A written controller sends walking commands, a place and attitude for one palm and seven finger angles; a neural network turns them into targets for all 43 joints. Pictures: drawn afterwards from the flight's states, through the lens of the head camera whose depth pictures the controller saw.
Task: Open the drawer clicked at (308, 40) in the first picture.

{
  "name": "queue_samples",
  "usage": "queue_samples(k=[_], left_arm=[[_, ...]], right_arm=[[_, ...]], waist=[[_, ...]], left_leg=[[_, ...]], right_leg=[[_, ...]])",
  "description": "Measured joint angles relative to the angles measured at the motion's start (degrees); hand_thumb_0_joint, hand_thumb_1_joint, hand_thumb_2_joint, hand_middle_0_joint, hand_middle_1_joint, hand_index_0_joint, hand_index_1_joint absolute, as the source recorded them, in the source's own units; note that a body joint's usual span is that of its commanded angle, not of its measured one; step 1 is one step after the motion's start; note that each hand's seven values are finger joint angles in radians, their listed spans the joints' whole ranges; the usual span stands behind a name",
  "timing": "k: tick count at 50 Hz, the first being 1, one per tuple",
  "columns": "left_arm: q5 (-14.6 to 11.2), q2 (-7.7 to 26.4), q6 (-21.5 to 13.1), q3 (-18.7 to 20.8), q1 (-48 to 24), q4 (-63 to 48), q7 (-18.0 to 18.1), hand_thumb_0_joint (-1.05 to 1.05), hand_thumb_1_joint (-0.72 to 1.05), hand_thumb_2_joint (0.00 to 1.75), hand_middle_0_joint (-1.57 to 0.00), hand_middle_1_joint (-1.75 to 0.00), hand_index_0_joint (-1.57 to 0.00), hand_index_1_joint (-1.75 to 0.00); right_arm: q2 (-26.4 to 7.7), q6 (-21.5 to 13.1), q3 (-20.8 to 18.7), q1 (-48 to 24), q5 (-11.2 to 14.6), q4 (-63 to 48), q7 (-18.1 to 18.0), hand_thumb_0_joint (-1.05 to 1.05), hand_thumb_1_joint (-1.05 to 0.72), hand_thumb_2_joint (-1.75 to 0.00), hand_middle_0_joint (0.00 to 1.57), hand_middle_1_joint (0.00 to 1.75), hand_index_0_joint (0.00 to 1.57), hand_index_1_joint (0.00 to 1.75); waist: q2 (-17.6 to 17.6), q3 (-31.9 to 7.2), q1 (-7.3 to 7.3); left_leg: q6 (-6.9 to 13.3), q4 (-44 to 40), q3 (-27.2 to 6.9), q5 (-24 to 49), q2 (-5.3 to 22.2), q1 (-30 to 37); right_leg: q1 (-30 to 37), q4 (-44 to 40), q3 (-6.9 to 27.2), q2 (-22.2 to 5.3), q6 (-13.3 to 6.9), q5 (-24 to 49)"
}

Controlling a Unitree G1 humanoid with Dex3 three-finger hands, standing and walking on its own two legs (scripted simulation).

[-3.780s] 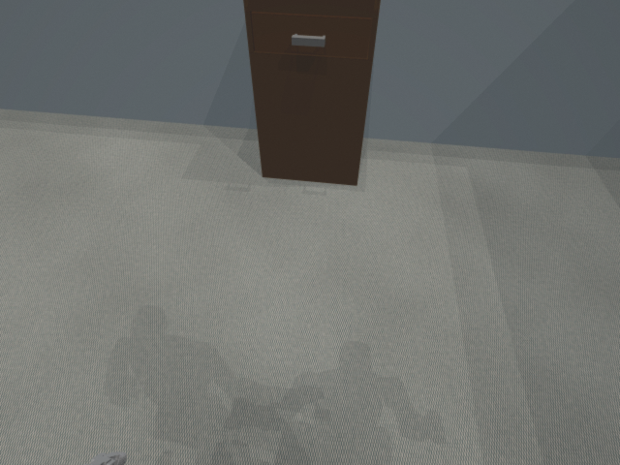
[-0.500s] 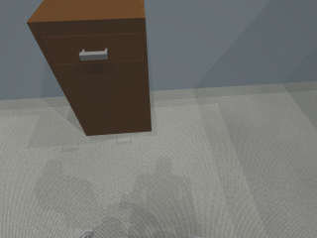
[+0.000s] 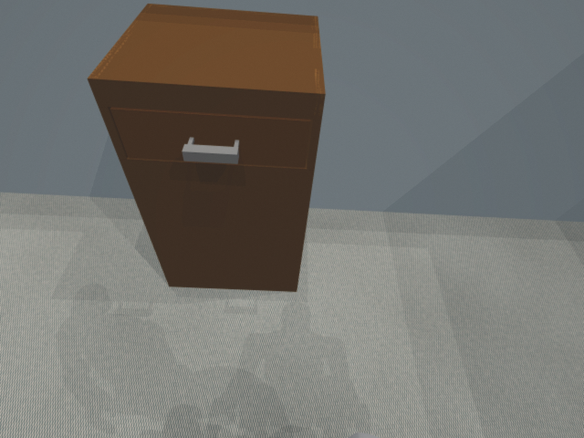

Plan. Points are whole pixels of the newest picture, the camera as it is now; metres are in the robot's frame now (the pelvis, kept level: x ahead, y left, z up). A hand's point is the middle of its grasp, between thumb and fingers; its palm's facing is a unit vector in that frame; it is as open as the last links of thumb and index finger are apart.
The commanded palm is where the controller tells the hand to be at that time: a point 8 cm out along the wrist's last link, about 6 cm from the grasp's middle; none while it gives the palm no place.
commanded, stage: take the last steps up to it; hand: left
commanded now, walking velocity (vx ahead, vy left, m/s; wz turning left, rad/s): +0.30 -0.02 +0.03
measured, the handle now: (212, 148) +0.72 +0.24 -0.06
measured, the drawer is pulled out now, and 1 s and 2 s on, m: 0.00 0.00 0.00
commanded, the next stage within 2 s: come to a stop and stand still in 0.38 s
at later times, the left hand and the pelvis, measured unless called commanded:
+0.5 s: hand (217, 409) +0.19 +0.13 -0.17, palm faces +0.09 -0.97 -0.22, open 7.1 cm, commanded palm none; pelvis +0.16 -0.06 +0.00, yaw +3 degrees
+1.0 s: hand (210, 413) +0.19 +0.14 -0.18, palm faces +0.07 -0.96 -0.28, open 7.4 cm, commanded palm none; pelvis +0.17 -0.06 -0.02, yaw +0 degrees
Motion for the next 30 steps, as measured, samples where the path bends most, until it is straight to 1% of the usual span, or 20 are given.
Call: queue_samples(k=[3, 7, 10, 12, 13, 14, 15, 16, 17, 18, 19, 20, 22, 25, 28, 30], left_arm=[[0.0, -0.3, 0.2, 0.0, -1.4, -1.0, 0.0, 0.01, 0.91, 0.89, -0.20, -0.30, -0.20, -0.30], [0.0, -0.2, 0.5, 0.3, -3.5, -1.7, 0.2, 0.01, 0.92, 0.89, -0.20, -0.30, -0.20, -0.30], [0.0, -0.4, 0.3, 0.3, -5.0, -2.3, 0.0, 0.01, 0.92, 0.89, -0.20, -0.30, -0.20, -0.30], [0.0, -0.7, -0.4, 0.2, -5.7, -2.9, -0.1, 0.01, 0.92, 0.89, -0.20, -0.30, -0.20, -0.30], [0.0, -0.6, -1.0, 0.1, -5.8, -3.3, -0.2, 0.01, 0.92, 0.89, -0.20, -0.30, -0.20, -0.30], [0.1, -0.8, -1.9, 0.1, -6.1, -3.5, -0.1, 0.01, 0.92, 0.89, -0.20, -0.30, -0.20, -0.30], [0.0, -1.3, -2.5, -0.1, -6.3, -3.7, 0.1, 0.00, 0.92, 0.89, -0.20, -0.30, -0.20, -0.30], [-0.2, -1.8, -2.9, -0.3, -6.2, -3.8, 0.2, 0.00, 0.92, 0.89, -0.20, -0.30, -0.20, -0.30], [-0.4, -2.3, -3.1, -0.4, -5.8, -3.9, 0.5, 0.00, 0.92, 0.89, -0.20, -0.30, -0.20, -0.30], [-0.7, -2.5, -3.3, 0.1, -5.4, -4.0, 1.2, 0.00, 0.93, 0.89, -0.20, -0.30, -0.20, -0.30], [-0.8, -2.5, -3.4, 0.3, -5.0, -4.0, 1.7, -0.01, 0.94, 0.89, -0.20, -0.30, -0.20, -0.30], [-0.7, -2.4, -3.4, 0.4, -4.4, -3.9, 1.9, -0.01, 0.95, 0.89, -0.21, -0.30, -0.20, -0.30], [-0.4, -1.9, -3.4, 0.2, -3.3, -3.2, 2.2, -0.02, 0.96, 0.89, -0.21, -0.30, -0.20, -0.30], [-0.2, -1.7, -3.2, -0.4, -1.5, -1.8, 1.9, -0.01, 0.95, 0.89, -0.20, -0.30, -0.20, -0.30], [-0.2, -2.1, -2.4, -1.1, -0.1, -0.4, 1.8, -0.01, 0.94, 0.89, -0.20, -0.30, -0.20, -0.30], [-0.5, -2.5, -1.6, -1.5, 0.8, 0.4, 1.9, -0.01, 0.93, 0.89, -0.20, -0.30, -0.20, -0.30]], right_arm=[[1.0, 0.3, 0.1, 2.4, 0.1, 1.7, 0.1, 0.00, -0.93, -0.90, 0.20, 0.30, 0.20, 0.30], [2.2, 0.8, -0.1, 5.0, 0.0, 3.5, 0.4, 0.00, -0.92, -0.90, 0.20, 0.30, 0.20, 0.30], [2.5, 1.2, -0.3, 6.4, -0.2, 4.6, 0.5, 0.00, -0.92, -0.90, 0.20, 0.30, 0.20, 0.30], [2.3, 1.5, -0.4, 7.4, -0.3, 5.2, 0.5, 0.00, -0.91, -0.90, 0.20, 0.30, 0.20, 0.30], [2.4, 1.6, -0.4, 8.0, -0.1, 5.4, 0.6, 0.00, -0.91, -0.90, 0.20, 0.30, 0.20, 0.30], [2.2, 1.8, -0.5, 8.2, 0.1, 5.7, 0.7, 0.00, -0.91, -0.90, 0.20, 0.30, 0.20, 0.30], [1.7, 2.3, -0.4, 7.8, 0.3, 6.0, 0.8, 0.00, -0.91, -0.90, 0.20, 0.30, 0.20, 0.30], [1.2, 2.9, -0.5, 7.2, 0.4, 6.1, 0.9, 0.00, -0.91, -0.90, 0.20, 0.30, 0.20, 0.30], [0.7, 3.4, -0.7, 6.5, 0.4, 6.1, 0.9, 0.00, -0.91, -0.90, 0.20, 0.30, 0.20, 0.30], [0.2, 3.7, -0.9, 5.7, 0.3, 5.9, 1.0, 0.00, -0.91, -0.90, 0.20, 0.30, 0.20, 0.30], [-0.3, 3.8, -1.1, 4.7, 0.1, 5.5, 1.0, 0.00, -0.91, -0.90, 0.20, 0.30, 0.20, 0.30], [-0.7, 3.8, -1.3, 3.7, 0.0, 5.0, 0.9, 0.00, -0.91, -0.90, 0.20, 0.30, 0.20, 0.30], [-1.5, 3.6, -1.4, 1.6, -0.1, 3.5, 0.9, 0.00, -0.91, -0.90, 0.20, 0.30, 0.20, 0.30], [-2.3, 3.2, -1.5, -1.4, 0.0, 1.4, 0.9, 0.00, -0.92, -0.90, 0.19, 0.30, 0.20, 0.30], [-2.9, 3.0, -0.9, -4.4, 0.3, 0.1, 0.7, 0.00, -0.92, -0.90, 0.19, 0.30, 0.20, 0.30], [-3.0, 3.0, -0.4, -6.2, 0.5, -0.3, 0.5, 0.00, -0.92, -0.90, 0.19, 0.30, 0.20, 0.30]], waist=[[0.5, 0.0, -0.43], [1.0, 0.3, -1.48], [1.7, 0.6, -2.49], [2.2, 0.8, -2.86], [2.2, 0.7, -2.84], [2.6, 0.9, -2.64], [3.4, 1.3, -2.59], [3.9, 1.3, -2.44], [4.2, 1.2, -2.23], [4.5, 0.8, -1.98], [4.6, 0.5, -1.76], [4.7, 0.2, -1.62], [4.3, -0.4, -1.52], [3.6, -1.0, -1.12], [3.3, -0.6, 0.11], [3.2, -0.2, 0.88]], left_leg=[[-0.4, -3.2, -0.2, 0.1, -0.6, 3.0], [-1.4, -4.7, -0.4, -1.3, -0.9, 6.1], [-2.6, -3.4, -0.5, -3.7, -0.4, 7.5], [-3.7, -0.6, -0.6, -6.5, 0.4, 8.0], [-4.2, 2.2, -0.8, -8.6, 0.7, 7.5], [-3.8, 7.2, -1.2, -10.9, 1.5, 5.9], [-3.1, 14.5, -2.9, -13.8, 2.2, 3.3], [-2.6, 22.3, -4.7, -15.5, 2.2, 0.1], [-2.2, 29.1, -6.0, -15.2, 2.2, -3.1], [-2.1, 33.9, -6.7, -13.5, 2.4, -5.9], [-2.2, 36.6, -7.0, -11.3, 2.8, -8.4], [-2.5, 37.6, -7.1, -9.4, 3.2, -10.5], [-3.2, 35.4, -6.8, -7.4, 3.9, -13.1], [-4.2, 27.3, -6.0, -5.8, 4.2, -14.3], [-4.7, 17.9, -5.9, -3.8, 3.7, -12.7], [-4.9, 10.8, -6.1, 0.6, 3.2, -10.0]], right_leg=[[-1.4, -5.8, 0.2, -0.9, 0.6, 2.2], [-0.7, -15.0, 0.0, -1.3, 0.7, 3.5], [1.4, -21.3, -0.8, -0.5, 0.2, 3.2], [4.4, -26.7, -1.8, 0.6, -0.4, 4.7], [6.2, -29.6, -2.1, 1.1, -1.1, 6.2], [6.4, -29.1, -2.5, 1.5, -2.2, 9.1], [6.4, -27.1, -3.2, 1.9, -3.0, 8.0], [7.0, -26.3, -3.9, 2.2, -3.5, 6.0], [7.9, -26.6, -4.3, 2.6, -3.8, 4.6], [9.1, -27.8, -4.8, 2.9, -3.9, 4.0], [10.4, -29.5, -5.2, 3.3, -3.7, 4.2], [11.6, -31.3, -5.5, 3.6, -3.5, 4.8], [13.7, -34.4, -5.8, 4.0, -3.7, 5.5], [16.3, -37.6, -5.9, 4.1, -3.5, 5.8], [18.2, -38.3, -5.7, 4.2, -2.8, 5.1], [18.9, -37.0, -5.5, 4.4, -2.2, 3.7]])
